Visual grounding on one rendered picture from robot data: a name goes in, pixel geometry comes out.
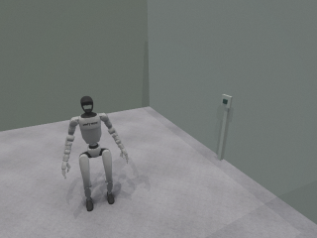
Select left robot foot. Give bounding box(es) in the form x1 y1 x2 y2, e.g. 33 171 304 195
107 191 115 204

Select robot right hand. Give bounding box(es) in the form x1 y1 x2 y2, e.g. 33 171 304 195
61 161 71 179

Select left robot upper arm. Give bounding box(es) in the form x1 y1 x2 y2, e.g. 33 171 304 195
99 113 115 135

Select robot left hand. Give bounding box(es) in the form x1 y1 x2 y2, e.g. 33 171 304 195
120 148 129 163

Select right robot upper arm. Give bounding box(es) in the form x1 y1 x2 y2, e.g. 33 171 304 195
67 116 79 142

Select robot left forearm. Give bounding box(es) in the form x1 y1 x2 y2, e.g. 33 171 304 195
112 127 124 150

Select robot right forearm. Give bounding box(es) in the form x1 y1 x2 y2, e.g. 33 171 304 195
62 135 72 162

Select panel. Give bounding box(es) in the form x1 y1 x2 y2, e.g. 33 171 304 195
217 94 233 161

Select left robot shin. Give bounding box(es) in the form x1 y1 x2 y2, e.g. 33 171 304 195
106 180 113 194

